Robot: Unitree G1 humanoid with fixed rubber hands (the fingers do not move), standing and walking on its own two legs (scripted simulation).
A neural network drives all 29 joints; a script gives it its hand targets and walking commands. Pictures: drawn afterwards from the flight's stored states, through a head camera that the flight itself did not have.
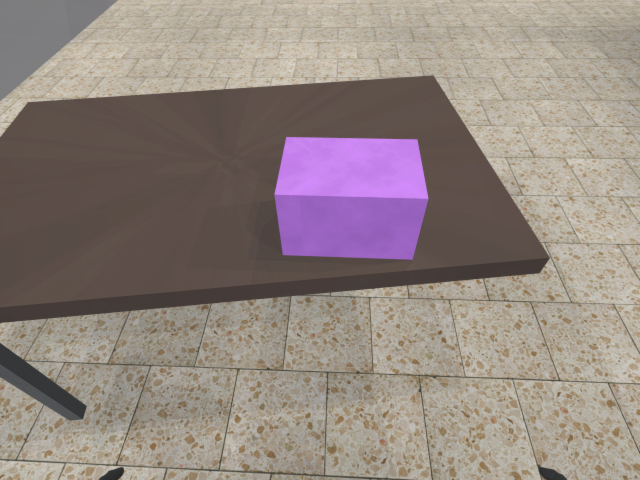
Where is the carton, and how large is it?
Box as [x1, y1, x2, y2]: [274, 137, 427, 259]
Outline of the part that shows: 286,137 274,194 283,254 412,259 427,202 427,193 416,139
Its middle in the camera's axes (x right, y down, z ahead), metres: +0.06 -0.09 +0.74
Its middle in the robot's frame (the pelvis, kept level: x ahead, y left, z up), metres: +0.61 -0.07 -0.03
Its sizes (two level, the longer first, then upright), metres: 0.250 0.167 0.156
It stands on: a table, 0.67 m high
